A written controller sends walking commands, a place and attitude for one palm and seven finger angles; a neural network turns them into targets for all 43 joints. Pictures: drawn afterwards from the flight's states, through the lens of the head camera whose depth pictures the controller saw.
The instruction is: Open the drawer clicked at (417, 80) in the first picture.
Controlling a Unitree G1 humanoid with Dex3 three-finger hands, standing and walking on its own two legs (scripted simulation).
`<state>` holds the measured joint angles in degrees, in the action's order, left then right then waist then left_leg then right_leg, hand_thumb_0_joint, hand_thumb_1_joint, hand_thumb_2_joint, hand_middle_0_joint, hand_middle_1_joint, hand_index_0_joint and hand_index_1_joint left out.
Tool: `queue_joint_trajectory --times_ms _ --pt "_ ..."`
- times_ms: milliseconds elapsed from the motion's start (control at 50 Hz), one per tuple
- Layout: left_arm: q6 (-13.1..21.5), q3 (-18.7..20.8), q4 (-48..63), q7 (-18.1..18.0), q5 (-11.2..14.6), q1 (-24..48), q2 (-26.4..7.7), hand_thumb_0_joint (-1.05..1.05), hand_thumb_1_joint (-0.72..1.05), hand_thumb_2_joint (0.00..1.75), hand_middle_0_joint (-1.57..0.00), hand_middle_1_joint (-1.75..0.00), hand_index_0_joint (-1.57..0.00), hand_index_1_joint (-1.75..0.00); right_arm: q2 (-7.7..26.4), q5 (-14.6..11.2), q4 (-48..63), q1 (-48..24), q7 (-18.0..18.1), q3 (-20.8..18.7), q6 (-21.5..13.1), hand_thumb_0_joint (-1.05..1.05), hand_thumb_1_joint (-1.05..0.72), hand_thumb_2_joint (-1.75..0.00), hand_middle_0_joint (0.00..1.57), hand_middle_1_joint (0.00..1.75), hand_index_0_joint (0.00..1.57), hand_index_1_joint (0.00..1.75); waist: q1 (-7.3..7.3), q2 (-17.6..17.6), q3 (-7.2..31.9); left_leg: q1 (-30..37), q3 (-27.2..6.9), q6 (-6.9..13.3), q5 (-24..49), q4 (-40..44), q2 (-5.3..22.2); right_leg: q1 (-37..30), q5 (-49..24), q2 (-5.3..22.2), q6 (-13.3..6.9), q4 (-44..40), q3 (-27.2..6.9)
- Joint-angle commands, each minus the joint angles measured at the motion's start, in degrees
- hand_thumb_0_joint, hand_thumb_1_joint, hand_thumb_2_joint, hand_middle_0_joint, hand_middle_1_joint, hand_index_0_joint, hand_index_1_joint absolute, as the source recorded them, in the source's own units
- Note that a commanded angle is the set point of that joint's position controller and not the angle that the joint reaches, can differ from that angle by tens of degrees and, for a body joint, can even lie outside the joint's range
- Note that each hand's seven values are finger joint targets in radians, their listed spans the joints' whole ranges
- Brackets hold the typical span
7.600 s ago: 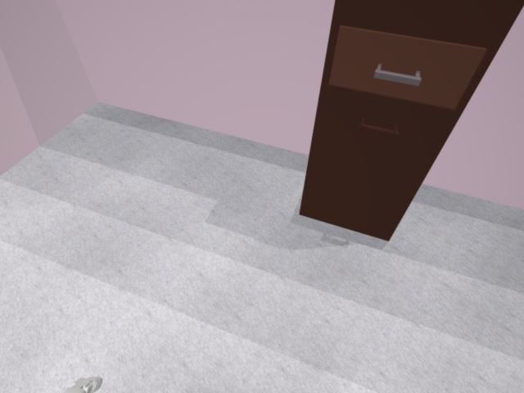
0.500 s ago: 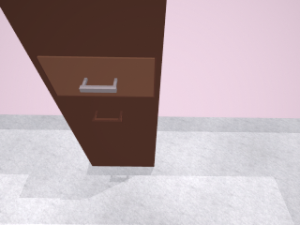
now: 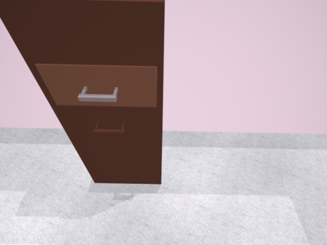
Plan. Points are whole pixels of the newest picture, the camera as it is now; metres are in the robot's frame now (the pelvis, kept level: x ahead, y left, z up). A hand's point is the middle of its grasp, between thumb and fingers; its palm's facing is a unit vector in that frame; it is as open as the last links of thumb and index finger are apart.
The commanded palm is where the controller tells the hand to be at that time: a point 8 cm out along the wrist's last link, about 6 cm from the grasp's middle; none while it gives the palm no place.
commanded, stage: come to a stop and stand still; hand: left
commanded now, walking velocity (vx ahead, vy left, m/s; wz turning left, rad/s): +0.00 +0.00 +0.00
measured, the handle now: (99, 93) +0.57 +0.26 +0.02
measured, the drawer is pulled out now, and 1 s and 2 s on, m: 0.00 0.00 0.00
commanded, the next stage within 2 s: look again from close up in 0.10 s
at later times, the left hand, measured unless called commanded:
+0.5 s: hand out of the picture +0.05 +0.22 -0.18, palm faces +0.03 -0.97 -0.24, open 7.4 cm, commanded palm none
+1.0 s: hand out of the picture +0.04 +0.25 -0.17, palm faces +0.00 -0.96 -0.28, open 7.4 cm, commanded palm none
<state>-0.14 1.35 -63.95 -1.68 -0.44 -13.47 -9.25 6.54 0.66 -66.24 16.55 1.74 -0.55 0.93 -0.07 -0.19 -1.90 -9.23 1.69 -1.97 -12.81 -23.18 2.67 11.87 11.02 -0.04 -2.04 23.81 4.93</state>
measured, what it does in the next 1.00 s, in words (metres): stands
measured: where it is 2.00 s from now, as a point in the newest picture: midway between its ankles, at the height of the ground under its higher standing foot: outside the picture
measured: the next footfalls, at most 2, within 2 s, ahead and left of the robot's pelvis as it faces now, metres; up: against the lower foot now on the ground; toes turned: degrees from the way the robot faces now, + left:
none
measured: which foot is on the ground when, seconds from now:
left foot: down 0.00-1.00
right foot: down 0.00-1.00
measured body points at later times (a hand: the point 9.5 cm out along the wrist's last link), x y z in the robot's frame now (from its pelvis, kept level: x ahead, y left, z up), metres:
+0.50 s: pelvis +0.01 +0.03 -0.01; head +0.00 +0.03 +0.44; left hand +0.05 +0.27 -0.16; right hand +0.04 -0.23 -0.15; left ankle +0.00 +0.14 -0.74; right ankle +0.02 -0.09 -0.74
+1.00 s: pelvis +0.01 +0.04 +0.00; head -0.01 +0.04 +0.45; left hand +0.04 +0.30 -0.15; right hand +0.05 -0.22 -0.15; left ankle +0.00 +0.14 -0.74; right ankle +0.02 -0.09 -0.74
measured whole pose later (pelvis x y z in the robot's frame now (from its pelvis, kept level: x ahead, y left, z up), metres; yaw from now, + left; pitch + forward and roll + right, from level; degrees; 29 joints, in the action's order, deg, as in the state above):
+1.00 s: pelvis +0.01 +0.04 +0.00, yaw +0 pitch -2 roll +0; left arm -0.4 0.0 -61.4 -1.1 -1.4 -14.2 -14.2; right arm 14.3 1.1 -62.2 12.2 0.3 0.4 0.5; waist -0.2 -0.1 0.0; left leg -7.2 3.4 1.5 -14.2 -23.6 -0.9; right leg 10.7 12.6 3.5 1.2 25.5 3.0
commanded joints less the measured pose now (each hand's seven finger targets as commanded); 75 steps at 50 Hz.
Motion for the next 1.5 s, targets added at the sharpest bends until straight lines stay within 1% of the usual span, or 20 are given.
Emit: queue_joint_trajectory --times_ms 0,160,180,220,240,280,340,440,740,840,920,980,1060,1120,1180,1200,1240,1280,1360,1480 --pt "0.54 0.68 1.13 -0.02 0.08 -2.97 -4.83 0.00 0.90 0.90 -0.20 -0.30 -0.20 -0.30 4.96 0.36 1.95 3.75 0.20 -0.87 -0.88 0.00 -0.90 -0.90 0.20 0.30 0.20 0.30 -0.15 -1.07 -2.87 -4.14 -2.90 2.36 -3.10 5.14 2.30 0.53 8.36 6.50 0.72 -8.67 -8.51" --pt "1.04 0.35 -0.06 -0.13 0.06 -5.69 -3.22 0.00 0.90 0.90 -0.20 -0.30 -0.20 -0.30 4.43 0.17 1.81 4.92 0.39 -0.49 -1.50 0.00 -0.90 -0.90 0.20 0.30 0.20 0.30 -0.07 -0.29 -1.88 -2.53 -2.76 2.60 -0.41 5.09 2.63 1.02 4.80 6.40 0.54 -7.62 -8.06" --pt "2.20 -0.27 5.35 -0.08 -0.90 -4.36 -13.35 0.00 0.90 0.90 -0.20 -0.30 -0.20 -0.30 12.53 0.65 9.09 1.16 -0.61 -1.79 -1.23 0.00 -0.90 -0.90 0.20 0.30 0.20 0.30 1.92 -0.98 -8.22 -4.45 -3.89 2.27 0.57 0.98 0.34 4.86 5.88 4.91 -0.79 -4.36 -8.20" --pt "2.63 0.87 5.88 -0.46 -0.67 -5.80 -10.10 0.00 0.90 0.90 -0.20 -0.30 -0.20 -0.30 10.35 1.18 10.03 2.34 0.19 -2.24 -2.53 0.00 -0.90 -0.90 0.20 0.30 0.20 0.30 1.07 2.29 7.23 -4.04 -3.03 3.39 -1.67 -4.66 0.63 -0.15 8.49 8.08 -1.68 -3.85 -11.74" --pt "2.62 1.18 6.23 -0.49 -0.74 -5.46 -9.48 0.00 0.90 0.90 -0.20 -0.30 -0.20 -0.30 9.46 0.86 10.01 3.21 0.35 -2.32 -2.45 0.00 -0.90 -0.90 0.20 0.30 0.20 0.30 1.39 -0.88 7.39 -4.89 -2.27 3.32 -1.97 -5.72 0.17 -0.51 8.76 9.13 -2.13 -5.10 -12.66" --pt "2.15 0.89 6.82 -0.54 -0.66 -5.24 -8.52 0.00 0.90 0.90 -0.20 -0.30 -0.20 -0.30 8.57 0.87 10.17 4.27 0.15 -1.81 -2.10 0.00 -0.90 -0.90 0.20 0.30 0.20 0.30 1.68 -5.83 3.34 -6.01 -1.84 3.57 -2.26 -6.32 -0.16 2.04 10.39 9.24 -2.34 -6.26 -12.35" --pt "2.24 1.18 7.46 -0.48 -0.47 -4.00 -9.22 0.00 0.90 0.90 -0.20 -0.30 -0.20 -0.30 10.81 0.49 10.10 3.41 0.21 -2.09 -2.78 0.00 -0.90 -0.90 0.20 0.30 0.20 0.30 1.28 0.02 -1.31 -6.08 -3.61 4.08 2.37 -2.63 2.02 3.52 3.56 6.94 -1.75 -2.60 -8.76" --pt "1.91 0.84 7.66 -0.32 -0.17 -4.06 -10.03 0.00 0.90 0.90 -0.20 -0.30 -0.20 -0.30 13.51 0.37 10.56 0.42 0.26 -1.74 -3.31 0.00 -0.90 -0.90 0.20 0.30 0.20 0.30 -0.17 2.46 0.70 -5.90 -4.63 4.36 10.99 -0.87 3.65 -2.47 -8.66 5.95 -0.61 1.68 -5.70" --pt "1.41 0.49 7.89 0.34 -0.35 3.20 -15.05 0.00 0.90 0.90 -0.20 -0.30 -0.20 -0.30 19.16 0.46 9.93 -7.27 -0.79 -1.63 -3.12 0.00 -0.90 -0.90 0.20 0.30 0.20 0.30 -0.29 0.40 1.57 -2.34 -5.44 3.83 8.50 5.23 4.16 -4.61 -6.82 6.92 1.13 -1.97 -5.78" --pt "1.15 -0.17 6.17 0.33 -0.32 2.21 -13.03 0.00 0.90 0.90 -0.20 -0.30 -0.20 -0.30 17.32 0.47 8.19 -7.08 -1.02 -0.84 -2.71 0.00 -0.90 -0.90 0.20 0.30 0.20 0.30 -0.27 0.49 1.46 -2.07 -5.27 3.37 3.79 6.83 4.03 -4.95 -3.70 6.98 1.73 -3.60 -5.79" --pt "0.11 -0.77 4.71 0.54 -0.88 -1.10 -9.84 0.00 0.90 0.90 -0.20 -0.30 -0.20 -0.30 14.89 0.76 6.32 -3.67 -1.25 -0.30 -1.25 0.00 -0.90 -0.90 0.20 0.30 0.20 0.30 -0.07 1.22 -2.99 -6.17 -6.58 3.70 -16.71 9.98 3.92 -1.53 10.47 5.42 1.92 -2.23 -4.39" --pt "0.23 -0.45 4.60 0.98 -1.20 -3.71 -9.41 0.00 0.90 0.90 -0.20 -0.30 -0.20 -0.30 15.06 0.70 6.28 -2.71 -1.29 -0.77 -0.92 0.00 -0.90 -0.90 0.20 0.30 0.20 0.30 -0.40 1.87 -6.31 -8.59 -7.76 4.93 -22.46 10.39 4.33 0.59 14.22 4.43 1.56 -1.19 -3.84" --pt "1.12 0.04 3.82 1.04 -0.87 -7.88 -8.35 0.00 0.90 0.90 -0.20 -0.30 -0.20 -0.30 12.47 0.40 5.92 -0.55 -1.10 -0.58 -1.56 0.00 -0.90 -0.90 0.20 0.30 0.20 0.30 -0.72 -0.35 -6.53 -9.20 -4.50 4.92 -16.73 3.75 2.06 0.15 14.75 6.35 -0.37 -3.15 -8.11" --pt "1.61 1.12 2.88 0.61 -0.66 -11.72 -8.89 0.00 0.90 0.90 -0.20 -0.30 -0.20 -0.30 9.48 0.22 5.75 1.28 -0.98 -0.35 -2.05 0.00 -0.90 -0.90 0.20 0.30 0.20 0.30 -1.29 -7.45 -4.90 -12.68 0.95 4.05 -10.60 -6.51 -1.35 -4.56 14.73 10.62 -3.35 -6.24 -14.08" --pt "1.84 1.48 2.31 -0.16 -0.49 -12.03 -7.73 0.00 0.90 0.90 -0.20 -0.30 -0.20 -0.30 7.14 -0.02 5.09 2.53 -0.41 -0.20 -2.32 0.00 -0.90 -0.90 0.20 0.30 0.20 0.30 -0.05 -6.95 -2.81 -8.34 2.15 3.25 -4.57 -8.20 -0.35 -3.70 -3.21 13.65 -5.04 -4.76 -13.80" --pt "1.67 1.20 2.43 -0.39 -0.47 -10.48 -6.39 0.00 0.90 0.90 -0.20 -0.30 -0.20 -0.30 6.53 -0.23 3.98 4.37 -0.21 0.04 -2.49 0.00 -0.90 -0.90 0.20 0.30 0.20 0.30 1.02 -2.87 -2.59 -3.65 1.15 3.21 1.83 -3.72 0.67 -1.46 -9.71 10.99 -3.51 -1.11 -9.93" --pt "1.46 0.19 1.94 -0.94 -0.31 -10.64 -2.87 0.00 0.90 0.90 -0.20 -0.30 -0.20 -0.30 8.07 -0.32 1.14 8.17 0.60 -0.21 -3.17 0.00 -0.90 -0.90 0.20 0.30 0.20 0.30 0.98 6.64 0.72 3.64 -2.02 4.15 34.14 -3.13 4.85 -2.26 -17.47 5.62 0.39 6.15 -2.74" --pt "1.13 0.10 1.46 -1.78 0.05 -11.83 -2.88 0.00 0.90 0.90 -0.20 -0.30 -0.20 -0.30 8.66 -0.76 1.10 7.74 1.53 -0.67 -2.82 0.00 -0.90 -0.90 0.20 0.30 0.20 0.30 0.34 7.39 1.36 5.92 -2.25 4.04 52.57 -4.95 6.13 -3.40 -17.00 5.12 1.60 5.45 -2.03" --pt "0.31 0.65 2.84 -2.38 -0.02 -11.80 -3.01 0.00 0.90 0.90 -0.20 -0.30 -0.20 -0.30 8.34 -0.82 3.17 6.86 1.96 -1.86 -1.92 0.00 -0.90 -0.90 0.20 0.30 0.20 0.30 0.31 4.06 2.25 5.89 -1.74 3.86 51.10 -4.94 5.94 -3.27 -20.97 5.53 1.78 7.32 -2.05" --pt "-0.62 1.50 6.59 -1.61 -0.64 -8.50 -2.16 0.00 0.90 0.90 -0.20 -0.30 -0.20 -0.30 8.58 -0.02 4.95 4.88 1.96 -3.32 -1.19 0.00 -0.90 -0.90 0.20 0.30 0.20 0.30 0.28 1.98 0.58 4.38 -3.41 5.99 42.02 -3.41 8.09 0.90 -12.22 4.12 1.91 9.21 -2.26"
